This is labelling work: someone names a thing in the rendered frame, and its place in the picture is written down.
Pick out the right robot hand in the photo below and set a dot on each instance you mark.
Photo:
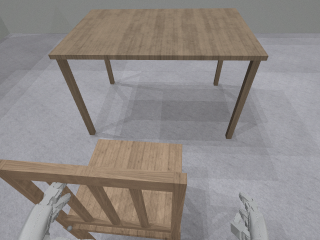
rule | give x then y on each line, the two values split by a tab
255	225

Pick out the table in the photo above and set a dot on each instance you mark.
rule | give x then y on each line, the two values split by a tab
192	34

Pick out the chair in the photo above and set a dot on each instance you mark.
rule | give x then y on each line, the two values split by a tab
129	188

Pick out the left robot hand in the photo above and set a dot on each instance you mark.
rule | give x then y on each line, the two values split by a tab
38	221

